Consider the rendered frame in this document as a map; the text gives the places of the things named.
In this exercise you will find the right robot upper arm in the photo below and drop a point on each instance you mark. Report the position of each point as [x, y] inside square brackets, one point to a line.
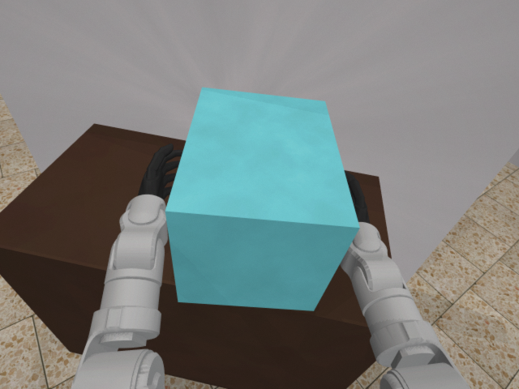
[432, 376]

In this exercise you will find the robot left forearm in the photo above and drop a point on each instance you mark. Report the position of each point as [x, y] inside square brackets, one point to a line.
[129, 314]

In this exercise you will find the right robot hand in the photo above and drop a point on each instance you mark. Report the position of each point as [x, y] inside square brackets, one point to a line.
[358, 198]

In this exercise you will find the pedestal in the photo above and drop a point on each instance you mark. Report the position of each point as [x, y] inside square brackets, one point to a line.
[55, 241]

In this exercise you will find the robot right forearm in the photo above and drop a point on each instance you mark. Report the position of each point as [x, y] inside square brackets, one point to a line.
[399, 336]

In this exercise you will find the carton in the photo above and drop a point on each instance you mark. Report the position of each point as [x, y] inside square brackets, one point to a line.
[260, 213]

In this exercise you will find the left robot upper arm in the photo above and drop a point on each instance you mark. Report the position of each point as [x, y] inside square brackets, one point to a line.
[131, 369]

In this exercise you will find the left robot hand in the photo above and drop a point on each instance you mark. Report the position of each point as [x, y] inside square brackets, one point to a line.
[155, 180]

